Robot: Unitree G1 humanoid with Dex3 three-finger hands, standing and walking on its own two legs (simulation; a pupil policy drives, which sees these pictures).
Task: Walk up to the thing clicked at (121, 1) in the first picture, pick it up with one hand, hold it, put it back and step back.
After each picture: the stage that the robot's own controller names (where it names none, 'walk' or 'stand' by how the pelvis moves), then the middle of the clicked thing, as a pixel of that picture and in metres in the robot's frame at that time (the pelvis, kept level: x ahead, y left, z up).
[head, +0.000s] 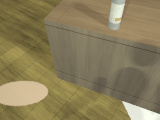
stand; (117, 7) +0.81 -0.16 +0.04
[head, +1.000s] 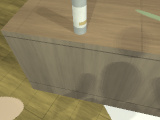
rise first; (79, 10) +0.72 +0.07 +0.06
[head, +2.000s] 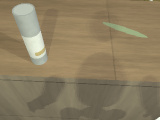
rise first; (32, 38) +0.49 +0.22 +0.07
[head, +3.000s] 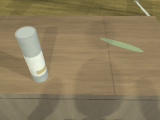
stand; (34, 57) +0.45 +0.22 +0.04
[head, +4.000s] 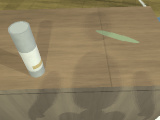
stand; (29, 52) +0.46 +0.24 +0.04
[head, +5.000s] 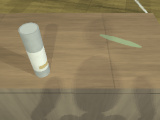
stand; (36, 53) +0.48 +0.22 +0.03
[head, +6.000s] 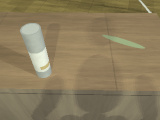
stand; (38, 53) +0.47 +0.21 +0.03
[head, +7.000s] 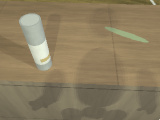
rise first; (38, 45) +0.48 +0.20 +0.04
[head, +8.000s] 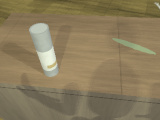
rise first; (46, 52) +0.48 +0.21 +0.04
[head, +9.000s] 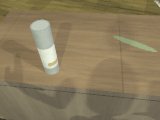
go down; (47, 50) +0.49 +0.19 +0.04
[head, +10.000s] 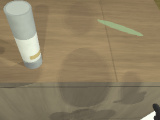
go down; (27, 40) +0.47 +0.19 +0.08
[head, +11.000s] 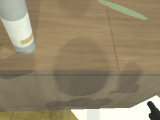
close in; (16, 21) +0.48 +0.19 +0.11
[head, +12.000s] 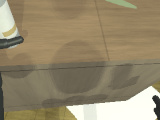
close; out of the picture +0.50 +0.21 +0.13
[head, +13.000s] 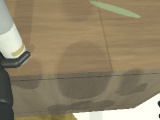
lift; (4, 34) +0.44 +0.21 +0.12
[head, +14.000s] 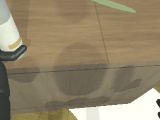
lift; (1, 26) +0.47 +0.20 +0.12
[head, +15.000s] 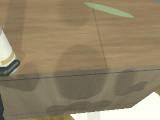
lift; out of the picture +0.43 +0.23 +0.12
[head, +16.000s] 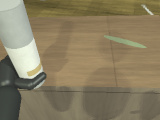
hold; (22, 50) +0.31 +0.17 +0.23
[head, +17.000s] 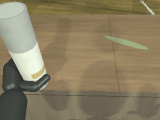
hold; (26, 54) +0.32 +0.17 +0.21
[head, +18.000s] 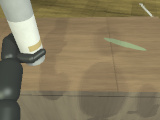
crouch; (24, 27) +0.40 +0.18 +0.24
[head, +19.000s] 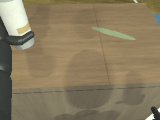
lower; (11, 9) +0.49 +0.19 +0.22
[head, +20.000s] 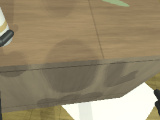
lower; out of the picture +0.51 +0.22 +0.13
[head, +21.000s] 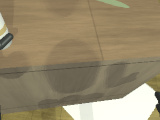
lower; out of the picture +0.51 +0.22 +0.13
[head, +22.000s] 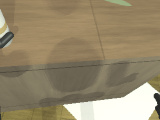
lower; out of the picture +0.51 +0.22 +0.13
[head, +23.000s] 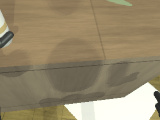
lower; out of the picture +0.51 +0.22 +0.13
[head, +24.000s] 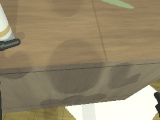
open; out of the picture +0.50 +0.22 +0.13
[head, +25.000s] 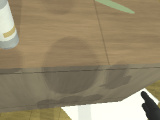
sink last; out of the picture +0.50 +0.21 +0.12
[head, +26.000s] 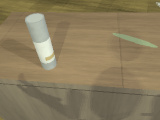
sink last; (43, 44) +0.51 +0.22 +0.08
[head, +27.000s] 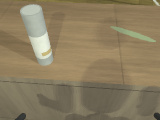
stand; (39, 38) +0.50 +0.21 +0.08
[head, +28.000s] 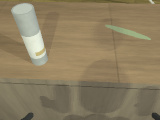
stand; (32, 38) +0.50 +0.22 +0.09
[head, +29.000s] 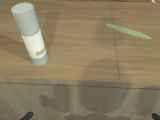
stand; (32, 38) +0.50 +0.22 +0.10
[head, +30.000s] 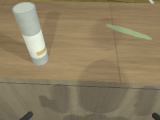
stand; (33, 37) +0.50 +0.22 +0.10
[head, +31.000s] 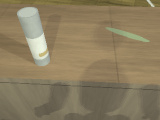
stand; (36, 40) +0.51 +0.22 +0.08
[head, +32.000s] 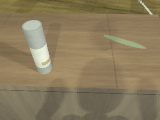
walk; (39, 49) +0.50 +0.21 +0.03
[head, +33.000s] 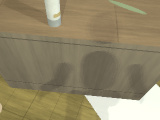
walk; (52, 2) +0.73 +0.17 +0.05
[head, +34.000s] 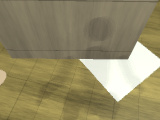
walk; out of the picture +1.01 +0.28 +0.06
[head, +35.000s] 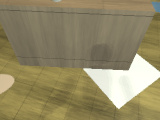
stand; out of the picture +1.10 +0.23 +0.04
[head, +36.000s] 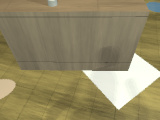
stand; out of the picture +1.11 +0.25 +0.03
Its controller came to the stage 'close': yes
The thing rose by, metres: 0.20
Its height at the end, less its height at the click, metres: +0.00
